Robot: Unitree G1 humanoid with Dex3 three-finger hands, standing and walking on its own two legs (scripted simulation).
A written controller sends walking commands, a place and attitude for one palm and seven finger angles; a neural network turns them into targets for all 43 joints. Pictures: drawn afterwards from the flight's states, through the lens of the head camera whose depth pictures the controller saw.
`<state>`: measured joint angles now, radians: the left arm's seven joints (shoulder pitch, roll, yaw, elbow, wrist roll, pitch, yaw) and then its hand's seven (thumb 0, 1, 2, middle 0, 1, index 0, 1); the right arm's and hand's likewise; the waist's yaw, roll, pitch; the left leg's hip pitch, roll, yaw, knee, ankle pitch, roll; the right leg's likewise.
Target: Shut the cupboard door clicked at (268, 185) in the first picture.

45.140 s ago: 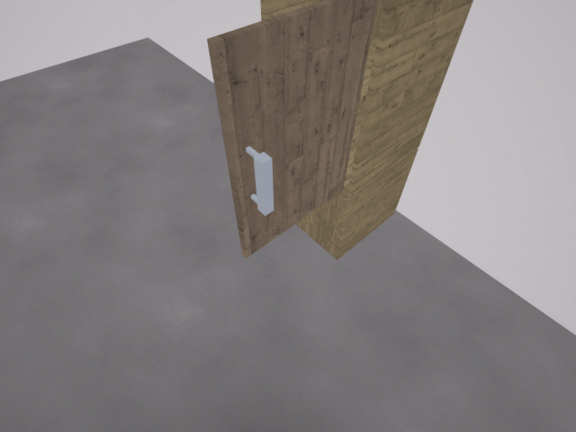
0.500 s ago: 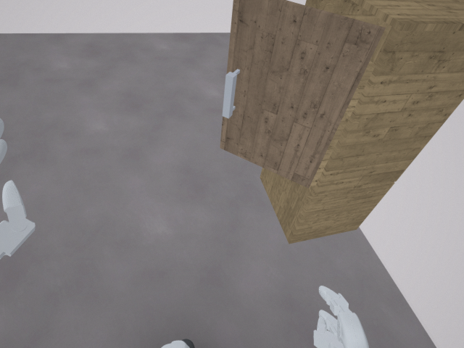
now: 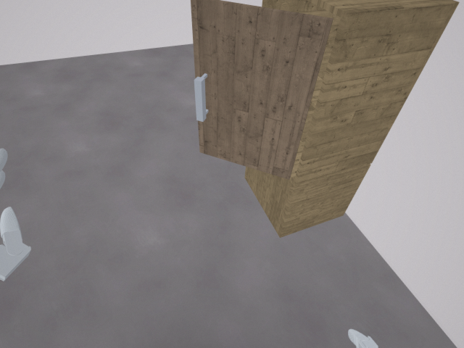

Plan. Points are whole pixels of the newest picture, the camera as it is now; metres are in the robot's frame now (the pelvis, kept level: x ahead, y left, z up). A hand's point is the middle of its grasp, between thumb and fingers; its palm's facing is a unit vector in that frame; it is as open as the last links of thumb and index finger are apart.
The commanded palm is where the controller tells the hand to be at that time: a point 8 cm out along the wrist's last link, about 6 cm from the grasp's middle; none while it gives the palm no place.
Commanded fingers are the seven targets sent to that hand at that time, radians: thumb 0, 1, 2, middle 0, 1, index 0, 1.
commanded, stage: stop stepping back and stand still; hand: left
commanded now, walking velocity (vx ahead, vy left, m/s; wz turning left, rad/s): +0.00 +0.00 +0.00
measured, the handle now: (203, 97) +0.92 +0.13 -0.05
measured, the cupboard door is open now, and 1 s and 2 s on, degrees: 46 46 46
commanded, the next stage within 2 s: let the arm hang, fingers relaxed in 0.24 s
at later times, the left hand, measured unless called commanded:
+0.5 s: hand (85, 319) +0.19 +0.26 -0.05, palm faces +0.09 -0.91 -0.41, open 7.4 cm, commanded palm none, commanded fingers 0.00 0.90 0.90 -0.20 -0.30 -0.20 -0.30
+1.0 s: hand out of the picture -0.09 +0.21 -0.16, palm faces +0.03 -0.98 -0.20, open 7.3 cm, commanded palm none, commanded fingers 0.00 0.90 0.90 -0.20 -0.30 -0.20 -0.30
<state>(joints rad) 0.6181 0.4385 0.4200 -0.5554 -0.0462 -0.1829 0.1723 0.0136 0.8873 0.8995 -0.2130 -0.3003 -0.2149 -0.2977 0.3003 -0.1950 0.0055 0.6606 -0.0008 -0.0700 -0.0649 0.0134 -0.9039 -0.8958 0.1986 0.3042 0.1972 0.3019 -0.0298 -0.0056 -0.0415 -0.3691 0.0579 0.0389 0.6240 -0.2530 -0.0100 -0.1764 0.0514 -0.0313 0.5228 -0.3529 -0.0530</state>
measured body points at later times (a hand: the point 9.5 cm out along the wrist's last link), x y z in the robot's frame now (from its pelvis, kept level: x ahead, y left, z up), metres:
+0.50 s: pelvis -0.01 +0.02 -0.01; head -0.01 +0.00 +0.44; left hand +0.18 +0.30 -0.02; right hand +0.17 -0.24 -0.11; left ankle +0.04 +0.13 -0.73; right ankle -0.05 -0.09 -0.73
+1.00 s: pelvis -0.02 +0.03 +0.01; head -0.01 +0.04 +0.46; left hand -0.09 +0.26 -0.15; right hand -0.04 -0.19 -0.15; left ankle +0.04 +0.13 -0.73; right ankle -0.05 -0.09 -0.73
